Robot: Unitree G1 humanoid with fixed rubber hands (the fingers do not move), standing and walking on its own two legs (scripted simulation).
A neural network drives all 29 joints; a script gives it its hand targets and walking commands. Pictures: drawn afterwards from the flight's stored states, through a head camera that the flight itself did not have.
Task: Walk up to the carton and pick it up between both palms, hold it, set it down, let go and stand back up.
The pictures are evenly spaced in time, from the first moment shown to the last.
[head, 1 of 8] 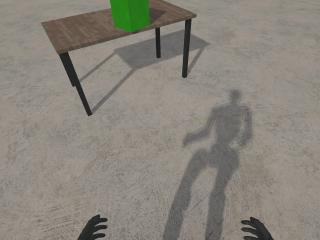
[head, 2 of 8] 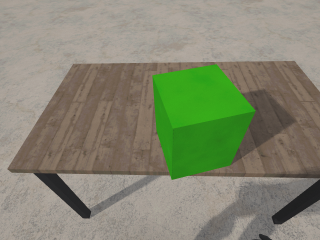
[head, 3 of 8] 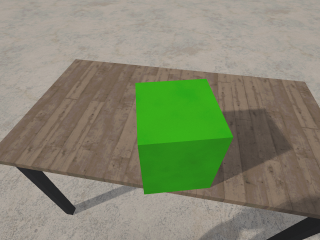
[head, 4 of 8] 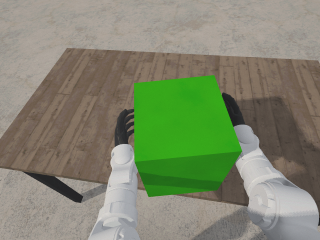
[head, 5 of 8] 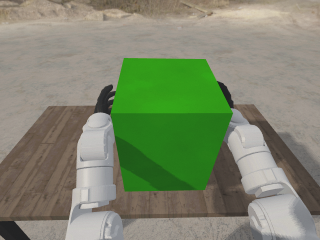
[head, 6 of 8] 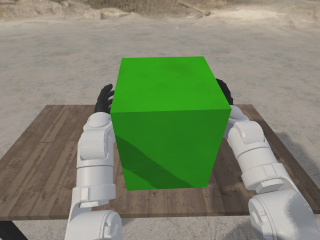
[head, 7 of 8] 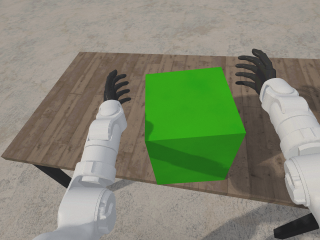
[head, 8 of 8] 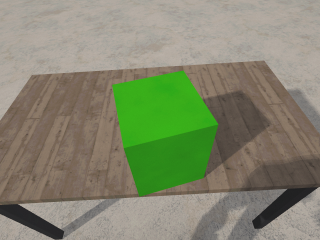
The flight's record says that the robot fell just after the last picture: no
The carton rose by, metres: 0.19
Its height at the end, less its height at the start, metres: +0.00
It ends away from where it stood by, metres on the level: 0.04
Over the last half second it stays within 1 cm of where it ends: yes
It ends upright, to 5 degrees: yes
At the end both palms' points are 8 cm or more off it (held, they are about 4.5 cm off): yes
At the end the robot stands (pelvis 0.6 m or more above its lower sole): yes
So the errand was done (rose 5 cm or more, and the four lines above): yes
